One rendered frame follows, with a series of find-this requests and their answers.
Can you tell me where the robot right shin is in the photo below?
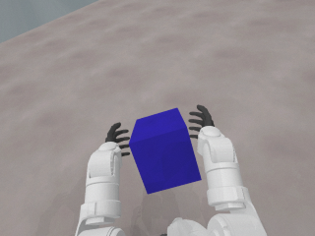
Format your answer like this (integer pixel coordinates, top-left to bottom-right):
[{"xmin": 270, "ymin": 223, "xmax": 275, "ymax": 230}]
[{"xmin": 171, "ymin": 217, "xmax": 182, "ymax": 224}]

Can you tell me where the robot left upper arm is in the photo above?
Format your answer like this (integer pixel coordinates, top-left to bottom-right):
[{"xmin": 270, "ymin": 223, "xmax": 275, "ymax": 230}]
[{"xmin": 79, "ymin": 226, "xmax": 126, "ymax": 236}]

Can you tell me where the robot right thigh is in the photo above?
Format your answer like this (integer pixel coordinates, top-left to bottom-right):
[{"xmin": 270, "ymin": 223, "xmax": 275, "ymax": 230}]
[{"xmin": 167, "ymin": 219, "xmax": 207, "ymax": 236}]

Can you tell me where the robot right upper arm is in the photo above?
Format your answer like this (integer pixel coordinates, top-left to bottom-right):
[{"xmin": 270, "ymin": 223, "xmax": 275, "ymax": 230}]
[{"xmin": 207, "ymin": 213, "xmax": 267, "ymax": 236}]

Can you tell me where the left robot forearm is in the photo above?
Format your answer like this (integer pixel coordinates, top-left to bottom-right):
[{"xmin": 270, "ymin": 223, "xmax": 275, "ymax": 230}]
[{"xmin": 75, "ymin": 142, "xmax": 123, "ymax": 236}]

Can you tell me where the left robot hand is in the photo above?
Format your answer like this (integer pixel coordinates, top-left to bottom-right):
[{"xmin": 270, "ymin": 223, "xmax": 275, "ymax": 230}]
[{"xmin": 105, "ymin": 122, "xmax": 130, "ymax": 156}]

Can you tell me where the right robot forearm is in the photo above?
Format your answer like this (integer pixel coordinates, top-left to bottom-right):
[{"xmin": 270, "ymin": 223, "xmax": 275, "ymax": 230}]
[{"xmin": 197, "ymin": 126, "xmax": 267, "ymax": 235}]

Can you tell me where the right robot hand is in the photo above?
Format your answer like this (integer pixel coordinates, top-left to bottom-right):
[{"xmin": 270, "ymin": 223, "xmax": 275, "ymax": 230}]
[{"xmin": 188, "ymin": 104, "xmax": 215, "ymax": 139}]

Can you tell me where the carton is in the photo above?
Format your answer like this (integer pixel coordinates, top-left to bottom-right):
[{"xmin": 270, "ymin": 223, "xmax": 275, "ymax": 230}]
[{"xmin": 128, "ymin": 107, "xmax": 202, "ymax": 194}]

